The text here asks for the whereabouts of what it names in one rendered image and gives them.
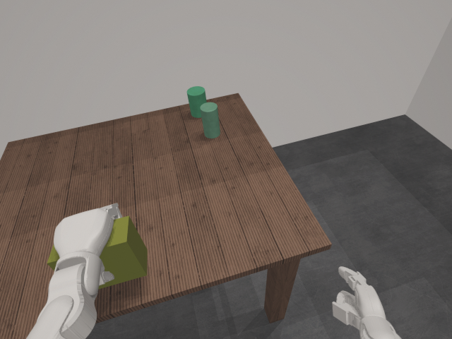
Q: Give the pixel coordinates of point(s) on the sponge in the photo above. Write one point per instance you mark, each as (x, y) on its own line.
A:
(124, 255)

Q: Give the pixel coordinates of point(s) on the robot left hand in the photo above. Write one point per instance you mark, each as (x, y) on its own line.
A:
(88, 231)

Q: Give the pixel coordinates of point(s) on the right robot forearm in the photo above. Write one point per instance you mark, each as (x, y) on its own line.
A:
(376, 327)

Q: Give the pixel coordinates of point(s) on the left robot forearm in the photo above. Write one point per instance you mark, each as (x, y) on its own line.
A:
(70, 309)

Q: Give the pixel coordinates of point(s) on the table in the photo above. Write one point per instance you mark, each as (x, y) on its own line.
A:
(209, 210)

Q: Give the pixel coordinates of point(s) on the robot right hand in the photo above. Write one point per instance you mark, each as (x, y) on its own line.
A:
(352, 309)

